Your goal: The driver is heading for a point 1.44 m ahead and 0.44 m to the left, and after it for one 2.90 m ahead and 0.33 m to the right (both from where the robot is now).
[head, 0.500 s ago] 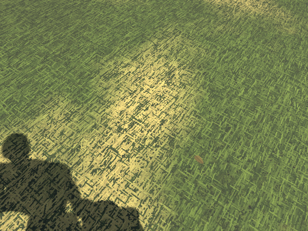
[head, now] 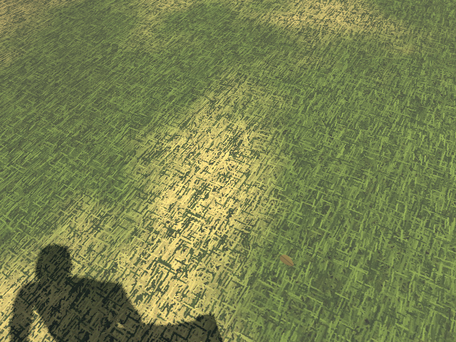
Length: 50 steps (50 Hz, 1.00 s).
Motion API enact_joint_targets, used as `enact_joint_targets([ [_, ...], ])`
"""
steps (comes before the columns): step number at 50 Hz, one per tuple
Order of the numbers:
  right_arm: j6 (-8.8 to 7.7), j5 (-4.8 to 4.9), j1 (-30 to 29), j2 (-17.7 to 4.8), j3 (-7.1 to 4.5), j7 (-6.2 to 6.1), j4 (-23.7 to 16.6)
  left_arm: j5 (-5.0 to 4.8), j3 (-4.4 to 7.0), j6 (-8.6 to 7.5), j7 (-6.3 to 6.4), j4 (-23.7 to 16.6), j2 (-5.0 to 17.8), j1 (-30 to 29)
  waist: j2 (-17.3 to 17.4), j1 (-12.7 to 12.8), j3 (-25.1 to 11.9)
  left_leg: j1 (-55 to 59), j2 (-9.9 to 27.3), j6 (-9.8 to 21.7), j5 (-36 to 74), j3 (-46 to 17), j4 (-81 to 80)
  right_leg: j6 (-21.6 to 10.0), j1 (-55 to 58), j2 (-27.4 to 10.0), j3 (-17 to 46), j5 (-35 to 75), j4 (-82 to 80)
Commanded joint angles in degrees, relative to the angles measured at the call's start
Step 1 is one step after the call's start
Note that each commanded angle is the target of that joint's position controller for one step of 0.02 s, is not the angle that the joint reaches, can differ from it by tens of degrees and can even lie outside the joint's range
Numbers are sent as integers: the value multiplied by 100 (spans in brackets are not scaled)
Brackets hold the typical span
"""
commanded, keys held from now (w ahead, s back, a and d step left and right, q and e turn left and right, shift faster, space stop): w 0.80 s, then w+q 0.20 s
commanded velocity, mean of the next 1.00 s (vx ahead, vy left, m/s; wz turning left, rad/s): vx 0.48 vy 0.00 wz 0.02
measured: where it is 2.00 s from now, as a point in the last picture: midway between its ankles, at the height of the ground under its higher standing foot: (229, 210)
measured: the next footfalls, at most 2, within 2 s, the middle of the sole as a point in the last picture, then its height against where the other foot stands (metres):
left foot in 0.32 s outside the picture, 0.10 m lower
right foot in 0.78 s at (286, 319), level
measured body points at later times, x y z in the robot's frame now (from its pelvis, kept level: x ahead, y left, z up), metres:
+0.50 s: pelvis +0.30 +0.02 -0.07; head +0.34 +0.02 +0.38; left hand +0.33 +0.28 -0.21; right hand +0.35 -0.24 -0.21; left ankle +0.29 +0.08 -0.81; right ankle +0.24 -0.11 -0.70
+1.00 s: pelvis +0.60 -0.03 -0.07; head +0.63 -0.04 +0.38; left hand +0.62 +0.24 -0.20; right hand +0.67 -0.28 -0.21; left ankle +0.60 +0.12 -0.73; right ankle +0.63 -0.08 -0.81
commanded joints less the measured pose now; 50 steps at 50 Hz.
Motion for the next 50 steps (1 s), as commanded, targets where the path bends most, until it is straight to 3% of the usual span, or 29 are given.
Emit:
enact_joint_targets([
  [1,-10,-116,-769,-388,-99,57,-349,-17,226,-251,54,-244,725,-177,-399,3,863,-662,164,84,321,430,-543,-456,372,-1132,1370,2946,-1857],
  [4,-66,-131,-1378,-317,-18,87,-455,29,201,-278,111,31,629,264,-598,316,769,-874,260,80,403,737,-1341,-520,1407,-1128,1206,3404,-1904],
  [6,-141,-108,-1697,-332,22,121,-530,80,210,-290,158,126,706,324,-600,420,856,-889,357,88,460,813,-1978,-568,1755,-1204,1188,3579,-1915],
  [11,-326,-104,-2120,-229,152,84,-554,44,160,-372,214,523,715,431,-347,561,1069,183,401,303,1417,1075,-3579,-257,1704,-1208,894,4679,-1671],
  [13,-374,-187,-1679,-302,144,-2,-324,-3,159,-419,194,701,842,465,-242,402,889,1386,121,471,1382,1254,-3784,-104,1407,-1093,793,5962,-1126],
  [15,-436,-211,-239,-577,33,-123,248,40,181,-368,203,832,967,370,-285,-244,374,2924,72,661,1014,1207,-3702,-77,1041,-979,776,6673,648],
  [16,-498,-258,939,-686,-28,-167,676,-23,183,-330,187,785,967,-119,-284,-918,99,4315,479,835,1562,977,-4001,-53,128,-755,599,6123,2218],
  [17,-518,-338,1661,-998,-113,-167,924,-34,131,-361,141,663,572,-428,310,-1100,-355,5980,1340,1133,3196,401,-3057,-35,-1652,-64,230,1917,4627],
  [18,-559,-329,2078,-1093,-101,-138,932,-260,71,-435,195,527,206,128,748,-683,-1489,7897,2681,1524,5943,-1033,-1450,-2,-3321,218,855,-927,5988],
  [19,-520,-89,2019,-1089,-184,-140,858,-412,145,-443,209,523,795,3,460,-1042,-2060,8141,2884,2151,3577,-1944,-2301,109,-4056,120,1129,-142,5792],
  [20,-499,-66,1318,-874,-171,-193,728,-242,124,-446,189,449,933,-534,232,-902,-1192,6899,2613,2102,1338,-1750,-3366,124,-4165,-289,786,587,5367],
  [21,-530,-115,754,-557,-80,-240,686,-62,129,-482,126,330,889,-1140,-48,-735,-333,5613,2362,1891,770,-1530,-3950,99,-4029,-457,711,1137,4959],
  [22,-593,-131,636,-444,9,-252,760,44,159,-452,48,273,873,-1252,-250,-462,97,4751,2262,1770,1148,-1343,-4197,123,-3676,-543,717,1415,4416],
  [23,-657,-53,693,-381,51,-249,938,125,136,-335,-33,264,621,-1276,-303,-172,512,3829,2061,1643,1595,-970,-4481,239,-3202,-683,585,1434,3771],
  [24,-705,-12,742,-289,94,-221,1058,152,87,-255,-110,276,354,-1248,-177,-38,638,3390,1824,1520,1750,-627,-4663,340,-2907,-776,476,1461,3254],
  [25,-754,-3,767,-336,97,-202,1132,138,39,-228,-168,237,161,-1381,10,15,672,3128,1656,1479,2141,-364,-4772,417,-2794,-796,322,1611,2931],
  [27,-797,11,739,-318,118,-148,1218,60,4,-268,-232,3,74,-1882,210,57,696,2865,1289,1303,3010,252,-4790,415,-2647,-840,114,2358,2000],
  [29,-800,65,756,-245,154,-117,1257,-1,-57,-332,-262,-112,-46,-2411,285,-59,700,2645,947,1032,2930,690,-4826,324,-2178,-745,-141,3246,897],
  [32,-774,121,1216,-330,151,-133,1461,-46,-67,-332,-236,-295,26,-3118,224,-310,746,3062,1076,808,2465,516,-4992,211,-1979,-604,-254,4137,173],
  [34,-726,48,1390,-441,134,-184,1578,-17,-29,-313,-190,-402,167,-3388,89,-339,847,3741,1288,795,2643,433,-4877,112,-2192,-548,-221,3781,-126],
  [36,-679,-41,1417,-532,124,-249,1636,14,42,-329,-146,-340,308,-3127,131,-187,676,4376,1401,755,3652,463,-4260,-28,-1961,-355,-239,3119,-307],
  [38,-610,-93,1337,-631,103,-287,1648,44,170,-406,-74,140,498,-1722,119,406,17,4397,1240,655,4090,648,-2513,-231,-590,-109,-266,2733,-707],
  [39,-604,-94,1438,-510,150,-267,1551,155,277,-452,-15,344,815,-857,-130,685,-520,3509,1055,621,2674,776,-1036,-487,678,-851,510,2457,-709],
  [40,-596,51,2242,206,289,-229,1445,275,426,-435,13,337,1398,-475,-1381,323,-1423,1780,168,419,-1851,1103,1407,-1403,2232,-2744,3215,2795,-775],
  [41,-559,14,2154,-320,154,-257,1574,-38,418,-329,-45,332,1112,-657,-918,433,-1646,876,-132,463,-2967,545,2271,-1714,2236,-2874,4501,1924,-1598],
  [42,-553,-38,1475,-496,97,-271,1382,-130,344,-323,-38,248,784,-1354,-499,171,-489,461,274,508,-2352,408,2183,-1410,1293,-2613,3433,1460,-1849],
  [44,-539,-35,1020,-299,108,-214,1292,-65,238,-430,-43,262,325,-1854,-316,-122,317,886,645,499,-1737,383,1451,-903,-74,-2100,2155,2388,-2265],
  [46,-358,-136,1239,-74,134,-160,1384,-72,190,-528,-14,393,164,-1805,-409,-380,387,1482,753,393,-1577,409,1083,-629,-736,-1853,1426,2831,-2526],
  [50,-208,-122,685,-46,90,-71,1149,-81,255,-687,-9,545,341,-1485,-436,-423,542,938,888,282,-899,483,631,-514,-661,-1741,680,2870,-2936],
])
Velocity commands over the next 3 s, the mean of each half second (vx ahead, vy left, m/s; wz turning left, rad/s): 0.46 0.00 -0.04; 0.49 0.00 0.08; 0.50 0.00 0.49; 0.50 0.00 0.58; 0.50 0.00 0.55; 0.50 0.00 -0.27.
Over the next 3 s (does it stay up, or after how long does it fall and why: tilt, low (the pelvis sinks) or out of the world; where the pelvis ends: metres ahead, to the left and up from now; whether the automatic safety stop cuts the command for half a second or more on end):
stays up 1.46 0.54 -0.09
